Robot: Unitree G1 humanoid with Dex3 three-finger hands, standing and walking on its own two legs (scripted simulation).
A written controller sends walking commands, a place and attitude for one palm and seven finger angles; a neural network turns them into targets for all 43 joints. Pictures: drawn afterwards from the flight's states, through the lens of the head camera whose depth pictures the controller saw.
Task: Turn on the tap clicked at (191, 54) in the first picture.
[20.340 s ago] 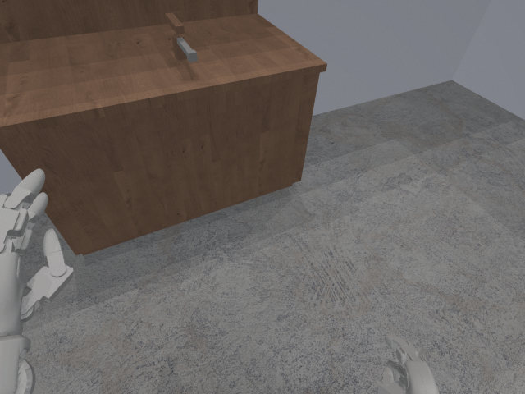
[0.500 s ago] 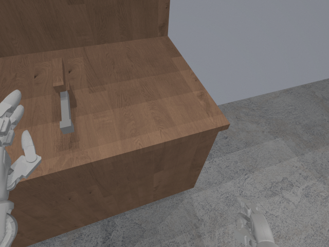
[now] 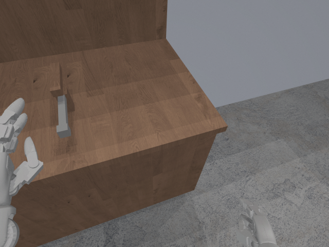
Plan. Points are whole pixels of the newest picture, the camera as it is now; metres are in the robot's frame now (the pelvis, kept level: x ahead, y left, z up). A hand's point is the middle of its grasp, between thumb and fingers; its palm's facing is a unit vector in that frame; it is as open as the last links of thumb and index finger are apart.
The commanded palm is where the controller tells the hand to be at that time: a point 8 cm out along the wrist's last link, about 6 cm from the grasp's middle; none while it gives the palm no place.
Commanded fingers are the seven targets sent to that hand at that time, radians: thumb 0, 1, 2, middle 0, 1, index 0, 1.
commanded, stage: turn the palm inward beside the body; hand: left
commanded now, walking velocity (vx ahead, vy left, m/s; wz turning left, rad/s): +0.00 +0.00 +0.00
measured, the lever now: (63, 130) +0.38 +0.32 +0.02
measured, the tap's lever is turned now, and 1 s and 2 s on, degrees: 0 0 0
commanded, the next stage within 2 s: none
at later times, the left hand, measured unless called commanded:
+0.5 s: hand (40, 193) +0.17 +0.22 +0.15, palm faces +0.58 -0.76 -0.30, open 7.5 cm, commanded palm +0.14 +0.26 +0.16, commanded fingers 0.00 0.90 0.90 -0.20 -0.30 -0.20 -0.30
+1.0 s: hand (69, 183) +0.20 +0.20 +0.12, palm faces +0.55 -0.79 -0.27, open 7.5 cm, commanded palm +0.15 +0.23 +0.14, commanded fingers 0.00 0.90 0.90 -0.20 -0.30 -0.20 -0.30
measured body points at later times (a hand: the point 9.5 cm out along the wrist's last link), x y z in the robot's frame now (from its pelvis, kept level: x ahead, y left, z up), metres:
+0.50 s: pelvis -0.01 -0.07 -0.02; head -0.02 -0.07 +0.43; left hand +0.13 +0.26 +0.16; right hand +0.20 -0.27 -0.10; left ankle +0.03 +0.08 -0.74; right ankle +0.00 -0.14 -0.74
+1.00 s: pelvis +0.03 -0.08 -0.02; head +0.03 -0.11 +0.43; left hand +0.17 +0.24 +0.14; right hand +0.23 -0.31 -0.11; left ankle +0.03 +0.08 -0.74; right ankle +0.00 -0.14 -0.74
